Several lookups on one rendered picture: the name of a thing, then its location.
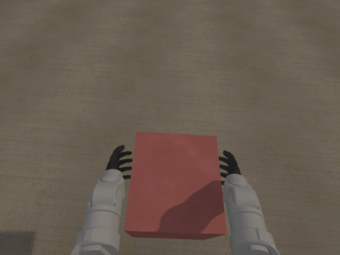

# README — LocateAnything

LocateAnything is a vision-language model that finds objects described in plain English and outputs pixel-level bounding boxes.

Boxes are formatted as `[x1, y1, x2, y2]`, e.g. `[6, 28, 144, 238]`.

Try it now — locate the robot left hand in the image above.
[106, 145, 133, 179]

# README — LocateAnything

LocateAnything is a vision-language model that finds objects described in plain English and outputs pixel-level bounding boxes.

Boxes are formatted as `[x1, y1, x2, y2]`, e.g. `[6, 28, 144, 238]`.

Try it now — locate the right robot forearm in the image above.
[223, 174, 280, 255]

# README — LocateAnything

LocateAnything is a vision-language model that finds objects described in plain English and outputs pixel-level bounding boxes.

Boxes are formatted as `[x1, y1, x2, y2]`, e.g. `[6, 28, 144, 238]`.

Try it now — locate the robot right hand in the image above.
[219, 150, 241, 185]

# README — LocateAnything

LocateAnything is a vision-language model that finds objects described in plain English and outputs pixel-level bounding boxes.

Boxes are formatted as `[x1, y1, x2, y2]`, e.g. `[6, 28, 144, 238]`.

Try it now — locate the carton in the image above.
[124, 131, 227, 240]

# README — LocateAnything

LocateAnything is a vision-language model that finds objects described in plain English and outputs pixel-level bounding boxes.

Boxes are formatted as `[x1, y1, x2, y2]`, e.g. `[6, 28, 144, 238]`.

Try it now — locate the left robot forearm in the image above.
[71, 169, 125, 255]

